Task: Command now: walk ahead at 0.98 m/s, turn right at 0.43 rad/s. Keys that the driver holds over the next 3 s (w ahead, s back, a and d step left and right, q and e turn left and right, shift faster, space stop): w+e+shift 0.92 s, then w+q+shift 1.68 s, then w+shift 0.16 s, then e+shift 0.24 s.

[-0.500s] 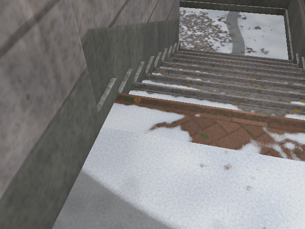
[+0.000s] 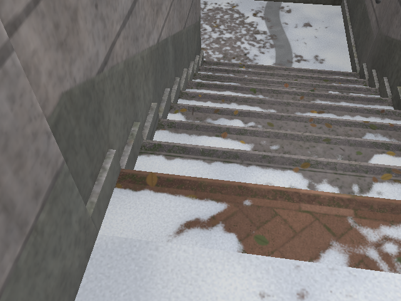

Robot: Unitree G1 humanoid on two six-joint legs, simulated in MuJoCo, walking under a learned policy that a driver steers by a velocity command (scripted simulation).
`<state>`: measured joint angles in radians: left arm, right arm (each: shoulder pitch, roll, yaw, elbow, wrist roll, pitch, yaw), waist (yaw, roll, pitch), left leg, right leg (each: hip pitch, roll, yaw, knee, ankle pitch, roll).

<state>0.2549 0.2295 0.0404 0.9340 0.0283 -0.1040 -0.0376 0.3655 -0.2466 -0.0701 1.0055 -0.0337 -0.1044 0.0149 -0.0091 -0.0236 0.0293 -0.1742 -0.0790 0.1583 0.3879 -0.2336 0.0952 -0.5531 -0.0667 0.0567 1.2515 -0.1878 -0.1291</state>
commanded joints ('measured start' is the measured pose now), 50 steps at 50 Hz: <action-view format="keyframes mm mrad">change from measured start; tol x64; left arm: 1 -23 -7 -11 -86 6 21 -25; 50 -317 94 17 -286 20 57 -36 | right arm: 1 16 -30 12 -28 27 -43 -4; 50 149 -85 35 -113 14 -52 -24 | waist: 1 36 29 97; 50 -25 -13 111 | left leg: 1 21 300 -230 -331 -25 29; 13 292 320 115 241 1504 -92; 17 -668 36 -221 1359 -270 -93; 34 633 89 -148 316 344 -113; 37 447 582 -789 63 161 68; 50 -13 273 62 89 -79 -91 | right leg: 1 -239 -61 32 0 119 15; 13 263 232 -277 -505 70 -107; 17 1088 -153 644 -780 157 -426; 33 75 128 255 -368 971 -44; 36 -287 170 124 461 -270 4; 50 -1 63 -93 -519 704 -32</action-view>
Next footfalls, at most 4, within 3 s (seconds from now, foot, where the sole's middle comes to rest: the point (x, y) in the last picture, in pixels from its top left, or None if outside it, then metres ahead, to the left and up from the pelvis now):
0.30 right None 0.46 -0.07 -0.77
0.68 left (223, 193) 0.90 -0.06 -0.78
1.14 right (321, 185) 1.04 -0.51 -0.93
1.50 left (313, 149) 1.37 -0.57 -1.08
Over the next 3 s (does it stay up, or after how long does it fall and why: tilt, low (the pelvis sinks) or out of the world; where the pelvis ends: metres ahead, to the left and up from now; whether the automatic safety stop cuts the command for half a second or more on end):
stays up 2.36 -0.71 -0.82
